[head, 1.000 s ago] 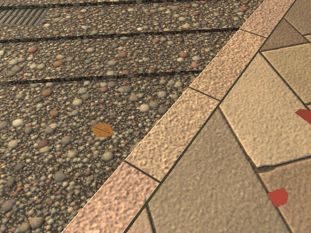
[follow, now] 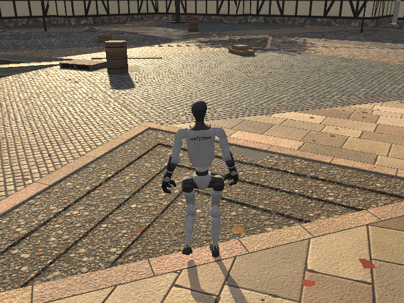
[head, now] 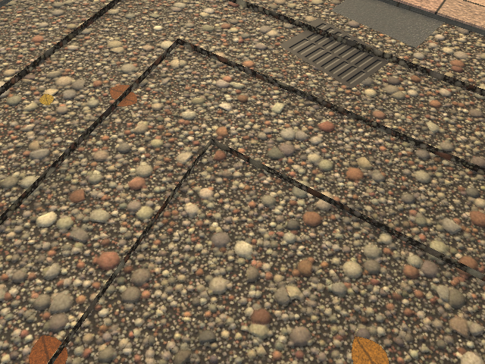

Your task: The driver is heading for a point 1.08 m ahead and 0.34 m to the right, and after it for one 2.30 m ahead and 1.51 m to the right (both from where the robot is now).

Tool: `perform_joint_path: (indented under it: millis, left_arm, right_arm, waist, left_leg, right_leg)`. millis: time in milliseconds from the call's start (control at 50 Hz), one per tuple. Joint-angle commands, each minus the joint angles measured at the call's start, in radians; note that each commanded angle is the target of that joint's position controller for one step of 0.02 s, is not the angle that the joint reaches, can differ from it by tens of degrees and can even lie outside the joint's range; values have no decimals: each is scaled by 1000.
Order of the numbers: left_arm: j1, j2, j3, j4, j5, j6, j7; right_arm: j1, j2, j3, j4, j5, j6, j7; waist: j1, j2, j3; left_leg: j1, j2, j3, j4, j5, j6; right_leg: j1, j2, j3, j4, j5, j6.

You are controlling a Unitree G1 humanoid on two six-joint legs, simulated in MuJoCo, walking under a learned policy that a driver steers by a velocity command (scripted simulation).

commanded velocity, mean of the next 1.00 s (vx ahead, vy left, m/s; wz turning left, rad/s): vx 1.00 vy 0.00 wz -0.72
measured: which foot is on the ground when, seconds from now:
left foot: up 0.00-0.26, down 0.28-0.70, up 0.72-1.00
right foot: down 0.00-0.30, up 0.32-0.68, down 0.70-1.00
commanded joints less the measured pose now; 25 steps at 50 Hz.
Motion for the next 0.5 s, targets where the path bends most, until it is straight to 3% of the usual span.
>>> perform_joint_path:
  millis: [20,40,60,80,100,120,140,160,220,240,260,280,300,320,340,360,380,400,420,440,460,500]
  left_arm:
    - [-43,54,-9,-75,-16,-11,10]
    - [-33,111,6,-66,-10,-6,23]
    - [6,120,11,-66,0,-12,31]
    - [48,83,2,-53,-17,-17,58]
    - [39,72,-1,-43,-33,-1,75]
    - [65,73,-5,-36,-25,15,83]
    - [92,85,-2,-30,-19,29,86]
    - [102,74,-5,-24,-30,38,91]
    - [154,26,-18,-6,-41,67,97]
    - [144,23,-17,-8,-40,83,101]
    - [158,37,-14,2,-33,97,97]
    - [104,38,-16,-18,-19,95,86]
    - [88,-63,-44,-37,-11,74,68]
    - [279,-112,-59,-63,-44,45,64]
    - [317,-79,-75,-99,-77,17,68]
    - [183,-64,-77,-117,-89,18,81]
    - [-11,-20,-57,-131,-67,30,99]
    - [-70,-1,-46,-148,-41,48,89]
    - [-85,-34,-48,-148,-24,63,73]
    - [-76,-64,-50,-162,-33,75,57]
    - [-99,-70,-52,-187,-22,78,46]
    - [-171,-46,-48,-229,8,79,30]
  right_arm:
    - [-28,-30,-2,-120,-14,-31,1]
    - [-73,-6,17,-140,-47,-45,12]
    - [-98,-25,9,-143,-59,-59,23]
    - [-151,-52,4,-169,-71,-71,36]
    - [-172,-39,14,-176,-86,-76,49]
    - [-175,-23,16,-170,-80,-77,64]
    - [-190,-19,18,-183,-64,-72,71]
    - [-201,-19,15,-196,-41,-61,69]
    - [-231,-45,-6,-205,-15,-63,41]
    - [-153,-66,-22,-168,-10,-71,35]
    - [-30,-79,-38,-134,-17,-75,29]
    - [199,-107,-61,-82,-20,-75,23]
    - [400,-130,-62,-33,-38,-67,24]
    - [371,-187,-69,-30,-61,-55,23]
    - [357,-306,-112,-14,-38,-36,30]
    - [347,-250,-106,13,-40,-29,25]
    - [293,-98,-62,20,-55,-37,12]
    - [202,-29,-32,33,-40,-54,11]
    - [116,11,-15,47,-28,-58,8]
    - [38,38,-4,54,-28,-48,5]
    - [-4,29,-4,53,-38,-45,2]
    - [-31,-35,-14,37,-44,-48,-15]
  waist:
    - [-84,-34,34]
    - [-77,-15,25]
    - [-60,1,12]
    - [-43,-3,28]
    - [-37,-26,14]
    - [-23,-22,-10]
    - [-13,-30,-25]
    - [-18,-69,-9]
    - [-5,-74,47]
    - [-36,-62,48]
    - [-83,-49,-9]
    - [-209,-50,-90]
    - [-273,39,-203]
    - [-136,390,-258]
    - [-107,555,-342]
    - [-126,328,-253]
    - [-150,31,-88]
    - [-99,-34,51]
    - [-39,-36,123]
    - [13,47,166]
    - [18,115,151]
    - [10,78,135]
  left_leg:
    - [-172,107,-37,-284,-114,-38]
    - [-114,90,24,-310,-43,-59]
    - [-124,103,6,-329,208,-60]
    - [-143,112,-31,-466,427,-48]
    - [-9,86,-3,-629,622,-40]
    - [145,38,33,-668,759,-45]
    - [227,13,41,-666,804,-56]
    - [265,12,33,-677,780,-76]
    - [250,58,-26,-908,684,-91]
    - [275,98,-26,-1008,741,-94]
    - [395,127,-15,-1014,752,-100]
    - [656,175,-36,-887,651,-101]
    - [935,242,-72,-648,677,-129]
    - [1018,353,-214,-533,1064,-135]
    - [1049,514,-547,-711,630,42]
    - [910,558,-732,-907,-51,153]
    - [729,536,-654,-988,-93,144]
    - [531,487,-533,-970,115,110]
    - [349,404,-342,-965,291,62]
    - [190,330,-134,-1011,299,-2]
    - [62,266,-18,-1075,331,-43]
    - [44,256,92,-1109,491,-32]
  right_leg:
    - [42,-267,488,-284,-65,-246]
    - [-25,-252,438,-246,46,-259]
    - [-41,-241,424,-184,93,-265]
    - [-72,-204,398,-152,16,-232]
    - [-154,-146,327,-117,-97,-178]
    - [-251,-118,297,-88,-153,-147]
    - [-288,-117,302,-54,-202,-127]
    - [-302,-119,312,-16,-245,-113]
    - [-136,-117,382,136,-326,-70]
    - [-78,-97,371,265,-314,-56]
    - [-71,-74,324,459,-248,-42]
    - [-242,-54,283,719,-216,-14]
    - [-510,-31,282,1054,-477,-8]
    - [-711,-72,236,1289,-459,7]
    - [-872,-125,148,1399,-348,38]
    - [-972,-176,115,1433,-228,44]
    - [-963,-215,103,1401,-119,30]
    - [-898,-249,134,1256,-43,25]
    - [-787,-281,174,1101,-19,36]
    - [-673,-301,173,931,-7,41]
    - [-524,-288,125,816,102,48]
    - [-453,-260,50,658,251,51]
